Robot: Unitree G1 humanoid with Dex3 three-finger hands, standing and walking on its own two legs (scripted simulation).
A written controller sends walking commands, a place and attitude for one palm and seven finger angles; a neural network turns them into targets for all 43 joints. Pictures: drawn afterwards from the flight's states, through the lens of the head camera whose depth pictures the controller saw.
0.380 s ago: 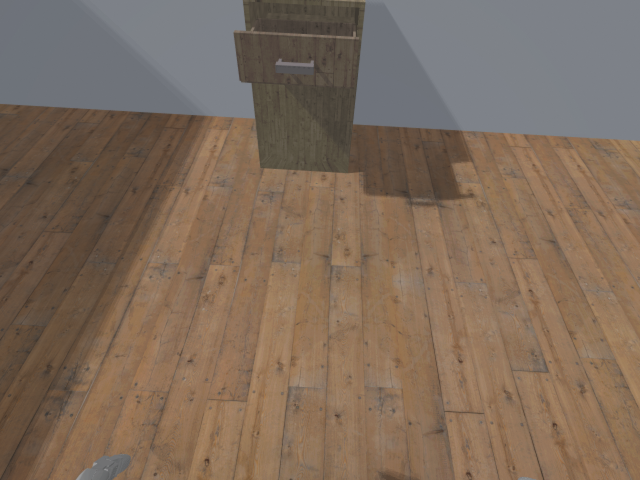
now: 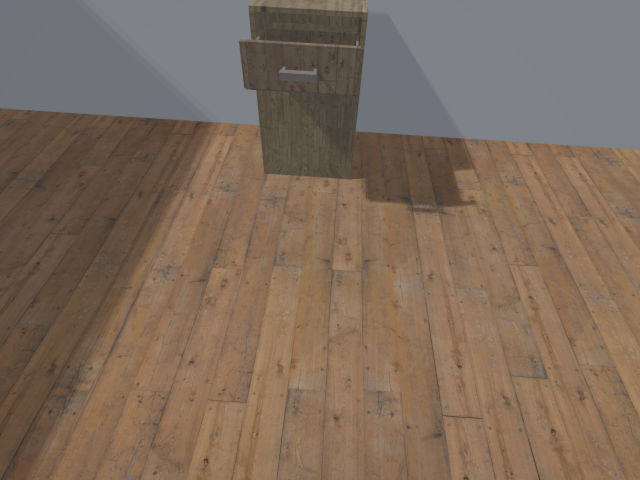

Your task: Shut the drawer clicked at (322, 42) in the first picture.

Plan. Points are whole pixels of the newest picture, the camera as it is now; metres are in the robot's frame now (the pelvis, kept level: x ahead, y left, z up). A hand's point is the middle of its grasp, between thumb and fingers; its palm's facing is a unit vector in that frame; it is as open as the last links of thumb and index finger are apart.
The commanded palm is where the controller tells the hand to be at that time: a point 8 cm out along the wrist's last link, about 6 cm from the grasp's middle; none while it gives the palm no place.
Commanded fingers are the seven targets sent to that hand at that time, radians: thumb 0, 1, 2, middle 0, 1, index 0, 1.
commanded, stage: stand and wait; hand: left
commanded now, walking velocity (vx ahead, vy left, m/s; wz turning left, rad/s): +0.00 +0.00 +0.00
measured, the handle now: (298, 73) +1.34 +0.16 -0.09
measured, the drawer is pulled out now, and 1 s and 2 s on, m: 0.29 0.29 0.29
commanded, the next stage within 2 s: look at it before walking up in 0.44 s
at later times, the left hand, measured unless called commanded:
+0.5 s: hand out of the picture +0.06 +0.23 -0.15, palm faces -0.02 -0.94 -0.33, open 7.4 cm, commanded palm none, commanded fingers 0.00 0.90 0.90 -0.20 -0.30 -0.20 -0.30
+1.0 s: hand out of the picture +0.06 +0.23 -0.15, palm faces -0.02 -0.95 -0.33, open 7.4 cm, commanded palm none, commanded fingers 0.00 0.90 0.90 -0.20 -0.30 -0.20 -0.30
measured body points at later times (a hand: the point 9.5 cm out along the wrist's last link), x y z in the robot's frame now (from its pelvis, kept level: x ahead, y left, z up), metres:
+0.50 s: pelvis -0.02 -0.01 +0.00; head -0.02 -0.01 +0.45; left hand +0.06 +0.28 -0.13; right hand +0.05 -0.31 -0.13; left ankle -0.01 +0.11 -0.74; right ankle -0.01 -0.13 -0.74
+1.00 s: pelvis -0.01 -0.01 +0.01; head -0.01 -0.01 +0.45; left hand +0.06 +0.28 -0.13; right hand +0.06 -0.31 -0.13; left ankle -0.01 +0.11 -0.74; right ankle -0.01 -0.13 -0.74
